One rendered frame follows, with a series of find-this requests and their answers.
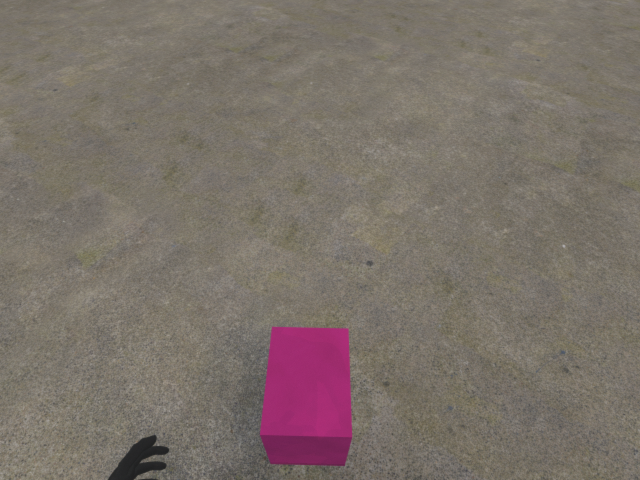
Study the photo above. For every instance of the carton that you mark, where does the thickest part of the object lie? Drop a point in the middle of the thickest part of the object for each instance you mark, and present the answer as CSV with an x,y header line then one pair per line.
x,y
306,417

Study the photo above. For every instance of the left robot hand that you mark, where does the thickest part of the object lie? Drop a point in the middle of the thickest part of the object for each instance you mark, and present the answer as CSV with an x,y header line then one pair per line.
x,y
130,467

